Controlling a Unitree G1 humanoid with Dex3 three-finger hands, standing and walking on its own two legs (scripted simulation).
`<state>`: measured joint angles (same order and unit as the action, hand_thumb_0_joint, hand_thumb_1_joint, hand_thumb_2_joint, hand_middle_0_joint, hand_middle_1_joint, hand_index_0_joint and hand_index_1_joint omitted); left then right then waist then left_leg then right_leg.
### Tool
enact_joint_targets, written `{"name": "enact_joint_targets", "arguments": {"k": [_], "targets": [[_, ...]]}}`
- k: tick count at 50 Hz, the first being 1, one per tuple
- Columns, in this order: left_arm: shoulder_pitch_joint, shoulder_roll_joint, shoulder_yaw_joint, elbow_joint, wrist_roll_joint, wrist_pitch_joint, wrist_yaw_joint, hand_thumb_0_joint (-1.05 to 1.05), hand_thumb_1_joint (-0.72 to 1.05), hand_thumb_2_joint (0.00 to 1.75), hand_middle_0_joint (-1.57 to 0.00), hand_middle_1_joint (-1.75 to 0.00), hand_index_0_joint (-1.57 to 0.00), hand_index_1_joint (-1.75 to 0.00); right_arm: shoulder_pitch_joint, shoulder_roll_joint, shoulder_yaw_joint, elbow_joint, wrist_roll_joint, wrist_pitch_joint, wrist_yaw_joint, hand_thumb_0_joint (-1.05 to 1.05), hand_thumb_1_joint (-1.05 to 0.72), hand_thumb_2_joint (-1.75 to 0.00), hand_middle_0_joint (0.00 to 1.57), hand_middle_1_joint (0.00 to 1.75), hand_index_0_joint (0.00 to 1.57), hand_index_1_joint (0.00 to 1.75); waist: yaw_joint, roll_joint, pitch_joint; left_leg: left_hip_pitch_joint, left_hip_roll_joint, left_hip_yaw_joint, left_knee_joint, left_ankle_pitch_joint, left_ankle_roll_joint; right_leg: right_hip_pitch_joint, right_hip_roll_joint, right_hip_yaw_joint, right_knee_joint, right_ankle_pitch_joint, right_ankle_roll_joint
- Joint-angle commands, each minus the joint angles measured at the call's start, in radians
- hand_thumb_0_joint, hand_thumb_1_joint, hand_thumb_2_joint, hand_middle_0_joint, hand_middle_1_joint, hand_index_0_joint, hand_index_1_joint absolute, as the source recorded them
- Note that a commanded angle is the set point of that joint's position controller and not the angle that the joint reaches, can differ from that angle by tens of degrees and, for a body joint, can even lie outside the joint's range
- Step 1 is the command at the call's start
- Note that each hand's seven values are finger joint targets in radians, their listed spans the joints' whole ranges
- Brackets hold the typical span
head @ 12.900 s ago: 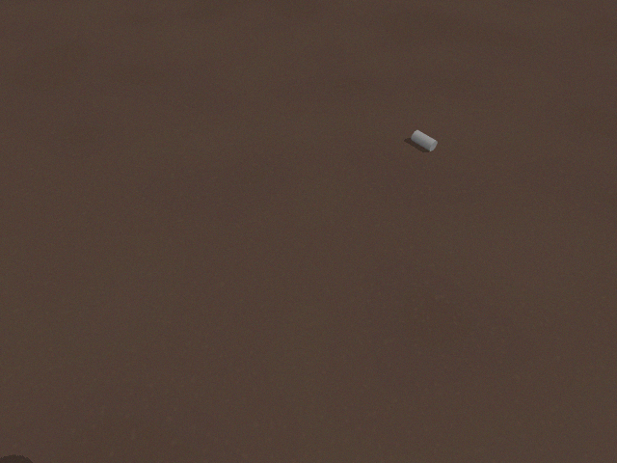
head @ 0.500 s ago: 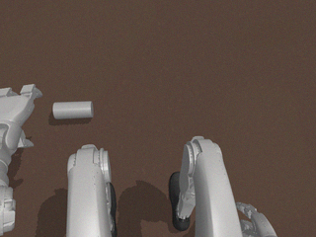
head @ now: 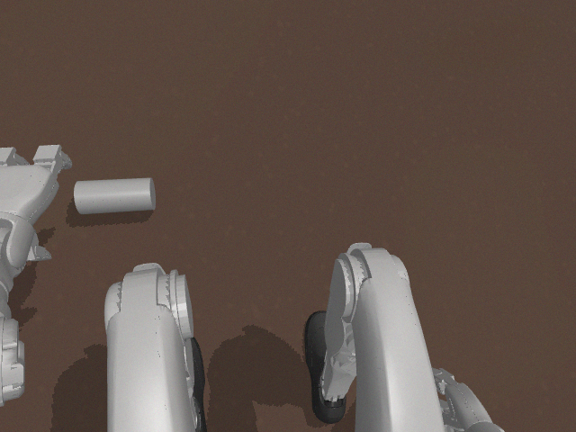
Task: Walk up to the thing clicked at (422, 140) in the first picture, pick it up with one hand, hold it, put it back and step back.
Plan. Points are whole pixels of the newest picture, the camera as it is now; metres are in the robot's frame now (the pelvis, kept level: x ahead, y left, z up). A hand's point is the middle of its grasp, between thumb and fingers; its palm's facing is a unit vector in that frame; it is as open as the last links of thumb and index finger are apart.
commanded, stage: rise first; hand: left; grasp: from above
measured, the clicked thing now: (117, 195) +0.48 +0.26 -0.31
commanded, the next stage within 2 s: approach in 0.48 s
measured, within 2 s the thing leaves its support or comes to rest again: neither
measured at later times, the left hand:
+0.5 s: hand (49, 212) +0.42 +0.31 -0.18, palm faces -0.46 -0.06 -0.89, open 14.1 cm
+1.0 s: hand (118, 161) +0.50 +0.23 -0.18, palm faces -0.37 -0.02 -0.93, open 14.1 cm
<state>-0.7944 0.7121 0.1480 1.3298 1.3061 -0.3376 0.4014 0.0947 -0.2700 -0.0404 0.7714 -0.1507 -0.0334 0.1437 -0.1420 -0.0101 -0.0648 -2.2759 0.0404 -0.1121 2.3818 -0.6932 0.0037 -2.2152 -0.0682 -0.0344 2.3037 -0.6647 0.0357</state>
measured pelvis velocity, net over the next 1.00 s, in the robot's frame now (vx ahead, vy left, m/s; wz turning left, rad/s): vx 0.01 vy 0.00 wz -0.02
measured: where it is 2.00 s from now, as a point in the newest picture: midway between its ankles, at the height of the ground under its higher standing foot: (259, 398)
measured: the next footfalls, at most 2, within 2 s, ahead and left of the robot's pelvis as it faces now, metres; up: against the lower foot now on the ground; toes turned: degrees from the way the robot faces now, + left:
none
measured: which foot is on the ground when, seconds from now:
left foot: down 0.00-1.00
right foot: down 0.00-1.00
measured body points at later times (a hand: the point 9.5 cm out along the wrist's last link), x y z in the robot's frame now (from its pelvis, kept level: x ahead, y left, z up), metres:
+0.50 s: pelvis +0.01 +0.00 -0.01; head +0.24 +0.06 +0.37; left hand +0.44 +0.31 -0.13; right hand +0.09 -0.29 -0.13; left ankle +0.08 +0.13 -0.31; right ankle +0.10 -0.14 -0.31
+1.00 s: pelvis +0.01 +0.00 -0.02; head +0.25 +0.05 +0.35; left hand +0.52 +0.23 -0.13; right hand +0.05 -0.29 -0.12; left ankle +0.08 +0.13 -0.31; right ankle +0.10 -0.14 -0.30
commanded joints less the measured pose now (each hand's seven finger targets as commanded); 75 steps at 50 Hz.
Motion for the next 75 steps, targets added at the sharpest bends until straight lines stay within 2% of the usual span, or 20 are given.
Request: {"name": "enact_joint_targets", "arguments": {"k": [1, 16, 28, 29, 31, 40, 44, 45, 47, 50, 53, 54, 55, 56, 61, 66, 69, 71, 73, 75], "targets": [[-0.250, 0.272, 0.046, -0.104, -0.009, 0.013, 0.054, 0.00, -0.54, 1.00, -0.06, -1.02, -0.07, -1.01, 0.188, -0.236, -0.075, -0.017, -0.010, -0.007, -0.015, 0.00, -0.91, -0.90, 0.20, 0.30, 0.20, 0.30, -0.008, 0.216, -0.656, 0.518, -0.048, 0.085, -0.263, 0.172, 0.027, 0.277, 0.050, -0.095, -0.225, 0.156, -0.058], [-0.263, 0.296, 0.069, -0.109, -0.016, 0.027, 0.069, 0.00, -0.54, 1.00, -0.07, -1.02, -0.07, -1.01, 0.196, -0.239, -0.079, -0.006, -0.015, -0.013, -0.011, 0.00, -0.91, -0.90, 0.20, 0.30, 0.20, 0.30, -0.015, 0.214, -0.687, 0.500, -0.051, 0.090, -0.231, 0.188, 0.028, 0.289, 0.050, -0.084, -0.215, 0.181, -0.060], [-0.271, 0.267, 0.052, -0.038, -0.005, 0.019, 0.090, 0.00, -0.53, 0.99, -0.07, -1.02, -0.08, -1.01, 0.195, -0.248, -0.068, 0.005, -0.028, -0.019, 0.000, 0.00, -0.91, -0.90, 0.20, 0.30, 0.20, 0.30, -0.030, 0.245, -0.645, 0.502, -0.050, 0.080, -0.223, 0.193, 0.024, 0.241, 0.047, -0.100, -0.180, 0.181, -0.054], [-0.296, 0.277, 0.051, -0.071, -0.001, 0.015, 0.091, 0.00, -0.61, 1.07, -0.08, -0.98, -0.04, -1.02, 0.188, -0.245, -0.067, 0.003, -0.032, -0.018, 0.001, 0.00, -0.91, -0.91, 0.20, 0.30, 0.20, 0.30, -0.031, 0.257, -0.670, 0.497, -0.055, 0.086, -0.222, 0.196, 0.025, 0.259, 0.049, -0.096, -0.185, 0.185, -0.055], [-0.297, 0.245, 0.030, -0.036, 0.003, 0.018, 0.092, 0.00, -0.54, 0.99, -0.06, -1.04, -0.07, -1.03, 0.198, -0.248, -0.067, 0.007, -0.033, -0.017, 0.002, 0.00, -0.91, -0.90, 0.20, 0.30, 0.20, 0.30, -0.056, 0.225, -0.659, 0.487, -0.052, 0.081, -0.209, 0.202, 0.027, 0.253, 0.050, -0.102, -0.178, 0.195, -0.053], [-0.553, 0.125, -0.087, 0.003, 0.015, 0.047, 0.142, 0.00, -0.55, 1.01, -0.06, -1.05, -0.07, -1.04, 0.232, -0.255, -0.041, 0.035, -0.044, -0.044, -0.004, 0.00, -0.91, -0.90, 0.20, 0.30, 0.20, 0.30, -0.154, 0.268, -0.643, 0.492, -0.048, 0.072, -0.203, 0.151, 0.025, 0.194, 0.053, -0.116, -0.186, 0.164, -0.050], [-0.619, 0.153, -0.081, 0.105, 0.037, 0.113, 0.176, 0.00, -0.54, 1.00, -0.06, -1.07, -0.07, -1.06, 0.238, -0.263, -0.015, 0.032, -0.056, -0.056, 0.001, 0.00, -0.91, -0.90, 0.20, 0.30, 0.20, 0.30, -0.175, 0.300, -0.640, 0.502, -0.044, 0.074, -0.191, 0.167, 0.021, 0.186, 0.055, -0.123, -0.167, 0.196, -0.054], [-0.662, 0.204, -0.055, 0.066, 0.046, 0.127, 0.184, 0.00, -0.56, 1.01, -0.06, -1.06, -0.07, -1.05, 0.244, -0.268, -0.011, 0.026, -0.057, -0.053, 0.000, 0.00, -0.91, -0.90, 0.20, 0.30, 0.20, 0.30, -0.170, 0.340, -0.674, 0.504, -0.046, 0.081, -0.198, 0.182, 0.022, 0.208, 0.056, -0.116, -0.169, 0.211, -0.057], [-0.625, 0.219, -0.032, 0.125, 0.043, 0.171, 0.190, 0.00, -0.57, 1.02, -0.06, -1.04, -0.06, -1.04, 0.249, -0.266, 0.002, 0.011, -0.063, -0.053, 0.007, 0.00, -0.91, -0.90, 0.20, 0.30, 0.20, 0.30, -0.158, 0.328, -0.683, 0.492, -0.047, 0.088, -0.195, 0.190, 0.022, 0.232, 0.055, -0.114, -0.174, 0.225, -0.060], [-0.594, 0.195, -0.051, 0.196, 0.025, 0.221, 0.164, 0.00, -0.57, 1.02, -0.06, -1.04, -0.06, -1.03, 0.246, -0.270, 0.020, -0.008, -0.057, -0.056, 0.019, 0.00, -0.91, -0.90, 0.20, 0.30, 0.20, 0.30, -0.177, 0.325, -0.643, 0.454, -0.047, 0.088, -0.194, 0.189, 0.025, 0.240, 0.059, -0.116, -0.170, 0.237, -0.064], [-0.519, 0.249, -0.024, 0.176, -0.006, 0.261, 0.129, 0.00, -0.55, 1.01, -0.06, -1.03, -0.06, -1.03, 0.247, -0.272, 0.029, -0.037, -0.037, -0.047, 0.022, 0.00, -0.90, -0.90, 0.20, 0.30, 0.20, 0.30, -0.133, 0.313, -0.700, 0.429, -0.047, 0.099, -0.195, 0.238, 0.032, 0.333, 0.064, -0.104, -0.178, 0.283, -0.062], [-0.495, 0.241, -0.029, 0.212, -0.017, 0.272, 0.109, 0.00, -0.56, 1.01, -0.06, -1.03, -0.06, -1.03, 0.253, -0.273, 0.030, -0.044, -0.030, -0.046, 0.025, 0.00, -0.90, -0.90, 0.20, 0.30, 0.20, 0.30, -0.150, 0.254, -0.674, 0.397, -0.046, 0.097, -0.185, 0.229, 0.040, 0.352, 0.065, -0.104, -0.184, 0.282, -0.056], [-0.478, 0.250, -0.029, 0.184, -0.032, 0.275, 0.091, 0.00, -0.55, 1.00, -0.06, -1.04, -0.06, -1.03, 0.246, -0.267, 0.034, -0.052, -0.019, -0.040, 0.025, 0.00, -0.90, -0.90, 0.20, 0.30, 0.20, 0.30, -0.133, 0.240, -0.675, 0.362, -0.046, 0.102, -0.185, 0.225, 0.045, 0.377, 0.069, -0.097, -0.190, 0.279, -0.052], [-0.459, 0.257, -0.024, 0.191, -0.049, 0.278, 0.074, 0.00, -0.57, 1.01, -0.06, -1.03, -0.06, -1.02, 0.255, -0.266, 0.035, -0.056, -0.013, -0.040, 0.025, 0.00, -0.90, -0.90, 0.20, 0.30, 0.20, 0.30, -0.142, 0.204, -0.650, 0.339, -0.047, 0.101, -0.177, 0.209, 0.051, 0.387, 0.068, -0.095, -0.197, 0.267, -0.049], [-0.298, 0.296, 0.026, 0.086, -0.108, 0.228, 0.000, 0.00, -0.56, 1.00, -0.06, -1.04, -0.07, -1.03, 0.255, -0.260, 0.025, -0.065, 0.006, -0.032, 0.026, 0.00, -0.90, -0.90, 0.20, 0.30, 0.20, 0.30, -0.080, 0.160, -0.676, 0.302, -0.048, 0.105, -0.172, 0.223, 0.051, 0.495, 0.069, -0.084, -0.198, 0.279, -0.039], [-0.336, 0.317, 0.059, -0.152, -0.095, 0.097, -0.018, 0.00, -0.58, 1.01, -0.06, -1.03, -0.06, -1.03, 0.271, -0.263, -0.013, -0.050, 0.001, -0.016, 0.021, 0.00, -0.90, -0.90, 0.20, 0.30, 0.20, 0.30, -0.062, 0.221, -0.697, 0.356, -0.049, 0.094, -0.177, 0.172, 0.035, 0.433, 0.065, -0.087, -0.205, 0.206, -0.054], [-0.353, 0.241, 0.010, -0.261, -0.088, 0.035, 0.004, 0.00, -0.57, 1.01, -0.06, -1.04, -0.06, -1.04, 0.272, -0.258, -0.048, -0.042, 0.000, -0.016, 0.016, 0.00, -0.91, -0.90, 0.20, 0.30, 0.20, 0.30, -0.085, 0.253, -0.721, 0.417, -0.044, 0.084, -0.182, 0.151, 0.022, 0.375, 0.066, -0.089, -0.216, 0.176, -0.063], [-0.375, 0.200, -0.022, -0.261, -0.082, 0.019, 0.024, 0.00, -0.57, 1.02, -0.06, -1.03, -0.06, -1.03, 0.273, -0.251, -0.060, -0.026, -0.001, -0.021, 0.011, 0.00, -0.91, -0.90, 0.20, 0.30, 0.20, 0.30, -0.103, 0.266, -0.674, 0.442, -0.041, 0.078, -0.192, 0.131, 0.017, 0.308, 0.064, -0.090, -0.221, 0.154, -0.067], [-0.432, 0.171, -0.054, -0.235, -0.070, 0.018, 0.043, 0.00, -0.56, 1.01, -0.06, -1.01, -0.07, -1.01, 0.271, -0.254, -0.070, -0.009, -0.002, -0.023, 0.002, 0.00, -0.91, -0.90, 0.20, 0.30, 0.20, 0.30, -0.115, 0.275, -0.652, 0.463, -0.041, 0.070, -0.209, 0.101, 0.014, 0.245, 0.062, -0.099, -0.227, 0.116, -0.070], [-0.476, 0.098, -0.106, -0.115, -0.055, 0.024, 0.063, 0.00, -0.55, 1.00, -0.06, -1.01, -0.06, -1.00, 0.270, -0.255, -0.060, 0.018, -0.010, -0.028, -0.001, 0.00, -0.90, -0.90, 0.20, 0.30, 0.20, 0.30, -0.157, 0.247, -0.581, 0.451, -0.040, 0.055, -0.215, 0.081, 0.015, 0.187, 0.062, -0.120, -0.221, 0.105, -0.064]]}}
